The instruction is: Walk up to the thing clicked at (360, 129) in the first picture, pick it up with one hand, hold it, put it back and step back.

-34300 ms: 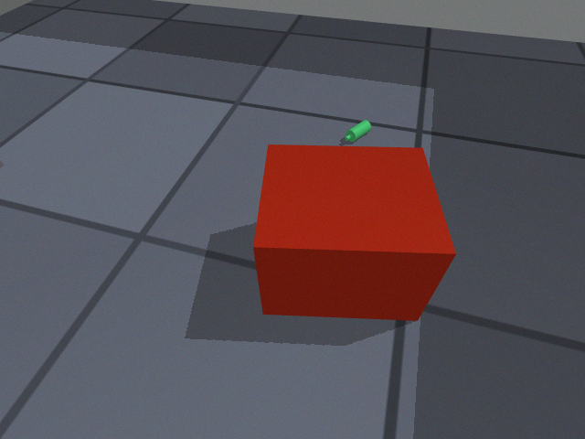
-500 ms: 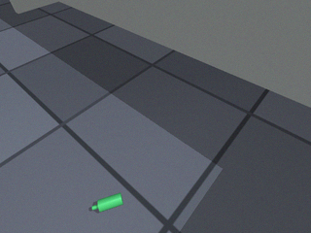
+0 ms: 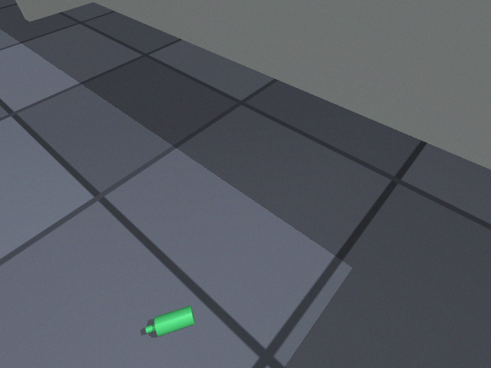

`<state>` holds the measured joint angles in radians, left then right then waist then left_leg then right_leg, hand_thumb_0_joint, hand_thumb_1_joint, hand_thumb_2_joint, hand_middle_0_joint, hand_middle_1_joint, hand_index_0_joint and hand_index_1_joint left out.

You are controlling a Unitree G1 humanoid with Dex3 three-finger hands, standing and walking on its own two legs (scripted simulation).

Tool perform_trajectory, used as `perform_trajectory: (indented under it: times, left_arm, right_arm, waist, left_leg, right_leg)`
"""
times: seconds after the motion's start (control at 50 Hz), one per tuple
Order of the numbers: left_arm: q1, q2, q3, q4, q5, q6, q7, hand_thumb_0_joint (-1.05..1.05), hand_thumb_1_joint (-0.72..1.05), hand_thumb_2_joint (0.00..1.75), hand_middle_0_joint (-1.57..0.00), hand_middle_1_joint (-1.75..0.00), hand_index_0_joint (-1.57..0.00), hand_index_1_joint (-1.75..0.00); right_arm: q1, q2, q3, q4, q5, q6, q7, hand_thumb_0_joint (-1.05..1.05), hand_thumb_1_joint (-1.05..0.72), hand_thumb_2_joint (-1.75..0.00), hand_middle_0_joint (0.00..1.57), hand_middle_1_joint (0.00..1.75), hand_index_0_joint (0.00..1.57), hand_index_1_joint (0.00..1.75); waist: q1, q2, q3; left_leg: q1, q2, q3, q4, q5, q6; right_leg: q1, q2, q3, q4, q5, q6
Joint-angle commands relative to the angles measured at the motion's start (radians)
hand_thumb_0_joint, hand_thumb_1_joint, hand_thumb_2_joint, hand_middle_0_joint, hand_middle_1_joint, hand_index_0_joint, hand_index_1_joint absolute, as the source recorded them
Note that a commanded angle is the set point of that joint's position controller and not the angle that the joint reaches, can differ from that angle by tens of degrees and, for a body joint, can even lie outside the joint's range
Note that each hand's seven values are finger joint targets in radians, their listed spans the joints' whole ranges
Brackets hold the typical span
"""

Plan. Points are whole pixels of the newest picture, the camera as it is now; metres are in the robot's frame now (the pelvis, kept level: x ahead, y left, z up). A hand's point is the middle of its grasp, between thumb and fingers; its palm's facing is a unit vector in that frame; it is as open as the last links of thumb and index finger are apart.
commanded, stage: stand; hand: left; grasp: from above
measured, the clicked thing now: (169, 322) +0.42 +0.31 -0.75
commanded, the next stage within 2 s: rise first in 0.56 s
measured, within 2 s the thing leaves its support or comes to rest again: neither
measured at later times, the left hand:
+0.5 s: hand out of the picture +0.08 +0.26 -0.16, palm faces -0.03 -0.93 -0.35, open 7.4 cm
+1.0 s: hand out of the picture +0.14 +0.26 -0.18, palm faces -0.06 -0.92 -0.39, open 10.5 cm
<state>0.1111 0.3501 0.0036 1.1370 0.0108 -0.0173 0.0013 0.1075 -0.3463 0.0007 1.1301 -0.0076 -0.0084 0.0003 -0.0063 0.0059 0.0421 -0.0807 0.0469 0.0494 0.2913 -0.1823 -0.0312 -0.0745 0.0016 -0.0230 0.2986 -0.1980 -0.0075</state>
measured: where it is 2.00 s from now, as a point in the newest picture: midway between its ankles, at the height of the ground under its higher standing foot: outside the picture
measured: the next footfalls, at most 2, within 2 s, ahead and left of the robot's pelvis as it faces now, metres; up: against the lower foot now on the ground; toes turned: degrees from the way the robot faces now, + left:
none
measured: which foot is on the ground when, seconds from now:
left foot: down 0.00-1.00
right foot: down 0.00-1.00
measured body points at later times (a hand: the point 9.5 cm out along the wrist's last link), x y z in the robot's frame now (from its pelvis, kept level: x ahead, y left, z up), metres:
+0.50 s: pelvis +0.00 +0.00 +0.00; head +0.01 +0.00 +0.45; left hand +0.08 +0.30 -0.13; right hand +0.08 -0.30 -0.14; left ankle -0.02 +0.14 -0.75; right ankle -0.02 -0.11 -0.75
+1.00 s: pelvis -0.02 +0.00 -0.03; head +0.04 +0.01 +0.42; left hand +0.14 +0.31 -0.15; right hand +0.08 -0.26 -0.15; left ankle -0.02 +0.14 -0.75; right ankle -0.02 -0.11 -0.75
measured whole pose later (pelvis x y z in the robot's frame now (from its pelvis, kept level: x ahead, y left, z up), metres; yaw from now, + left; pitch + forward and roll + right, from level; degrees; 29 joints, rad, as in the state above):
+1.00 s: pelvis -0.02 +0.00 -0.03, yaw +1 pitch +8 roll +0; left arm -0.01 0.33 0.14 0.95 0.17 0.05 -0.01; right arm 0.25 -0.24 -0.03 0.75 0.03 -0.02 -0.02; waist -0.03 -0.01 -0.02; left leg -0.49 0.04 0.02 0.67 -0.32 -0.02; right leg -0.47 -0.02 -0.04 0.67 -0.34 -0.01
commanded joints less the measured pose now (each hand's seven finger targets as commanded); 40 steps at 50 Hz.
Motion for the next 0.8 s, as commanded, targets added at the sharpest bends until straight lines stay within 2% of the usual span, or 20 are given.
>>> perform_trajectory:
  times: [0.0, 0.08, 0.18, 0.26, 0.34, 0.5, 0.62, 0.64, 0.66, 0.68, 0.7, 0.72, 0.74, 0.76, 0.78]
  left_arm:
    - [-0.028, 0.215, 0.039, -0.058, -0.003, -0.016, 0.01, 0.0, 0.9, 0.9, -0.2, -0.3, -0.2, -0.3]
    - [-0.025, 0.216, 0.038, -0.06, -0.003, -0.017, 0.011, 0.0, 0.9, 0.9, -0.2, -0.3, -0.2, -0.3]
    - [-0.024, 0.212, 0.038, -0.062, -0.003, -0.018, 0.012, 0.0, 0.9, 0.9, -0.2, -0.3, -0.2, -0.3]
    - [-0.029, 0.217, 0.039, -0.063, -0.006, -0.016, 0.011, 0.0, 0.9, 0.9, -0.2, -0.3, -0.2, -0.3]
    - [-0.022, 0.216, 0.038, -0.062, -0.002, -0.015, 0.011, 0.0, 0.9, 0.9, -0.2, -0.3, -0.2, -0.3]
    - [-0.025, 0.214, 0.038, -0.062, -0.003, -0.017, 0.012, 0.0, 0.9, 0.9, -0.2, -0.3, -0.2, -0.3]
    - [-0.027, 0.213, 0.041, -0.062, -0.003, -0.015, 0.012, 0.0, 0.9, 0.9, -0.2, -0.3, -0.2, -0.3]
    - [-0.029, 0.219, 0.041, -0.062, -0.004, -0.016, 0.012, 0.0, 0.83, 0.88, -0.2, -0.38, -0.19, -0.38]
    - [-0.38, 0.045, 0.041, -0.413, -0.052, -0.102, 0.026, 0.0, 0.75, 0.96, -0.28, -0.44, -0.24, -0.46]
    - [-0.475, 0.093, 0.057, -0.325, -0.046, -0.086, 0.026, 0.0, 0.67, 0.96, -0.26, -0.52, -0.22, -0.54]
    - [-0.307, 0.171, 0.11, -0.143, -0.027, -0.041, 0.03, 0.0, 0.59, 0.98, -0.21, -0.6, -0.18, -0.62]
    - [-0.219, 0.187, 0.131, -0.095, -0.016, -0.026, 0.015, 0.0, 0.51, 0.92, -0.22, -0.68, -0.2, -0.7]
    - [-0.299, 0.229, 0.144, -0.149, 0.013, -0.03, 0.005, 0.0, 0.43, 0.88, -0.22, -0.76, -0.23, -0.75]
    - [-0.288, 0.266, 0.182, -0.169, 0.035, -0.036, -0.004, 0.0, 0.35, 0.86, -0.22, -0.82, -0.24, -0.8]
    - [-0.23, 0.255, 0.189, -0.133, 0.067, -0.029, -0.021, 0.0, 0.27, 0.85, -0.21, -0.88, -0.23, -0.85]
  right_arm:
    - [-0.033, -0.208, -0.038, -0.055, -0.002, -0.021, -0.011, 0.0, -0.9, -0.9, 0.2, 0.3, 0.2, 0.3]
    - [-0.033, -0.208, -0.038, -0.056, -0.002, -0.022, -0.01, 0.0, -0.9, -0.9, 0.2, 0.3, 0.2, 0.3]
    - [-0.036, -0.213, -0.04, -0.057, -0.002, -0.021, -0.012, 0.0, -0.9, -0.9, 0.2, 0.3, 0.2, 0.3]
    - [-0.028, -0.208, -0.035, -0.054, -0.003, -0.022, -0.012, 0.0, -0.9, -0.9, 0.2, 0.3, 0.2, 0.3]
    - [-0.033, -0.215, -0.039, -0.057, -0.003, -0.022, -0.013, 0.0, -0.9, -0.9, 0.2, 0.3, 0.2, 0.3]
    - [-0.031, -0.206, -0.036, -0.059, -0.002, -0.022, -0.013, 0.0, -0.9, -0.9, 0.2, 0.3, 0.2, 0.3]
    - [-0.025, -0.212, -0.038, -0.059, -0.003, -0.021, -0.013, 0.0, -0.9, -0.9, 0.2, 0.3, 0.2, 0.3]
    - [-0.024, -0.207, -0.036, -0.059, -0.004, -0.022, -0.012, 0.0, -0.87, -0.89, 0.2, 0.3, 0.2, 0.3]
    - [0.006, -0.045, 0.001, -0.33, 0.067, -0.067, -0.031, 0.0, -0.95, -0.94, 0.2, 0.3, 0.2, 0.3]
    - [0.055, -0.077, -0.004, -0.277, 0.069, -0.062, -0.04, 0.0, -1.03, -0.93, 0.2, 0.3, 0.2, 0.3]
    - [0.081, -0.106, -0.015, -0.267, 0.066, -0.05, -0.047, 0.0, -1.03, -0.93, 0.2, 0.3, 0.2, 0.3]
    - [0.093, -0.108, -0.029, -0.29, 0.065, -0.04, -0.044, 0.0, -0.99, -0.92, 0.2, 0.3, 0.2, 0.3]
    - [0.101, -0.109, -0.048, -0.316, 0.054, -0.044, -0.047, 0.0, -1.02, -0.93, 0.2, 0.3, 0.2, 0.3]
    - [0.124, -0.104, -0.063, -0.329, 0.048, -0.05, -0.052, 0.0, -0.97, -0.91, 0.2, 0.3, 0.2, 0.3]
    - [0.13, -0.098, -0.071, -0.355, 0.037, -0.054, -0.046, 0.0, -0.99, -0.92, 0.2, 0.3, 0.2, 0.3]
  waist:
    - [0.003, -0.007, -0.067]
    - [0.003, -0.004, -0.064]
    - [0.006, 0.002, -0.094]
    - [0.003, 0.01, -0.066]
    - [0.006, -0.002, -0.083]
    - [0.003, -0.013, -0.072]
    - [0.004, -0.001, -0.057]
    - [0.002, -0.016, -0.058]
    - [-0.107, 0.027, 0.022]
    - [-0.08, -0.009, -0.022]
    - [-0.066, -0.075, -0.004]
    - [-0.03, -0.05, -0.005]
    - [-0.024, -0.044, -0.087]
    - [-0.013, -0.016, -0.181]
    - [-0.016, -0.026, -0.22]
  left_leg:
    - [0.038, 0.105, -0.087, -0.023, 0.177, 0.041]
    - [0.035, 0.105, -0.087, -0.023, 0.176, 0.041]
    - [0.046, 0.107, -0.081, -0.008, 0.22, 0.042]
    - [0.028, 0.104, -0.083, -0.025, 0.172, 0.039]
    - [0.041, 0.11, -0.087, -0.02, 0.211, 0.04]
    - [0.05, 0.108, -0.083, -0.017, 0.22, 0.042]
    - [0.032, 0.104, -0.081, -0.03, 0.166, 0.045]
    - [0.037, 0.108, -0.085, -0.029, 0.181, 0.045]
    - [-0.126, -0.05, 0.019, 0.047, 0.051, 0.045]
    - [-0.118, -0.048, 0.01, 0.069, 0.043, 0.051]
    - [-0.158, -0.052, 0.007, 0.097, 0.02, 0.056]
    - [-0.194, -0.051, 0.01, 0.13, 0.036, 0.052]
    - [-0.192, -0.053, 0.008, 0.16, 0.06, 0.053]
    - [-0.183, -0.057, 0.005, 0.187, 0.091, 0.052]
    - [-0.211, -0.062, 0.0, 0.231, 0.132, 0.051]
  right_leg:
    - [-0.025, -0.141, 0.1, -0.044, 0.224, -0.016]
    - [-0.028, -0.14, 0.1, -0.045, 0.22, -0.017]
    - [0.001, -0.146, 0.099, -0.037, 0.283, -0.017]
    - [-0.018, -0.143, 0.104, -0.045, 0.222, -0.016]
    - [-0.01, -0.14, 0.097, -0.04, 0.247, -0.017]
    - [-0.014, -0.143, 0.101, -0.036, 0.279, -0.018]
    - [-0.019, -0.141, 0.101, -0.046, 0.22, -0.015]
    - [-0.017, -0.142, 0.104, -0.039, 0.228, -0.017]
    - [-0.225, -0.01, 0.02, 0.023, 0.134, 0.003]
    - [-0.18, -0.013, 0.01, 0.039, 0.107, 0.005]
    - [-0.199, -0.005, -0.001, 0.05, 0.067, 0.002]
    - [-0.215, -0.003, -0.005, 0.082, 0.064, -0.003]
    - [-0.214, -0.009, 0.0, 0.112, 0.087, -0.003]
    - [-0.194, -0.017, 0.009, 0.147, 0.133, -0.002]
    - [-0.197, -0.017, 0.007, 0.193, 0.175, 0.0]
